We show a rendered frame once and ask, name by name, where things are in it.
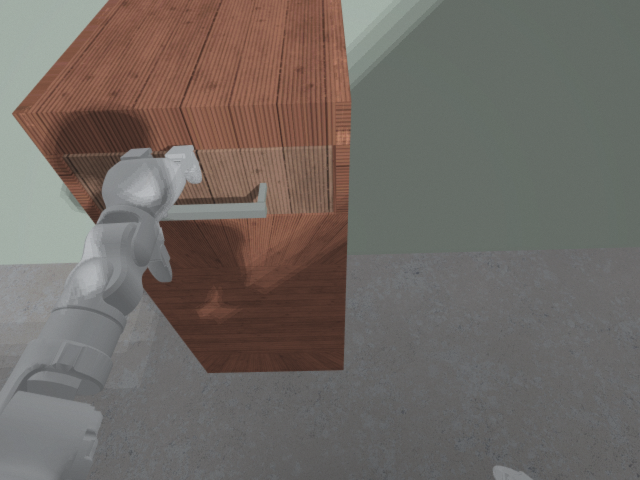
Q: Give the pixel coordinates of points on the drawer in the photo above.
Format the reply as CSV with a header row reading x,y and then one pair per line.
x,y
299,179

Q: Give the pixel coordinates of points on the cabinet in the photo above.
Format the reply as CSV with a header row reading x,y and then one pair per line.
x,y
246,295

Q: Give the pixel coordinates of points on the left robot hand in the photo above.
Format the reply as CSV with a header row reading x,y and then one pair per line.
x,y
152,185

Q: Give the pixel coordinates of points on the left robot forearm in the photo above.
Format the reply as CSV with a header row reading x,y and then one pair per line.
x,y
72,354

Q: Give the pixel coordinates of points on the robot left upper arm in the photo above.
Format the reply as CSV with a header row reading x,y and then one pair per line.
x,y
47,438

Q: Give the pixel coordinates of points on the handle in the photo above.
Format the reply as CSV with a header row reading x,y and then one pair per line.
x,y
220,211

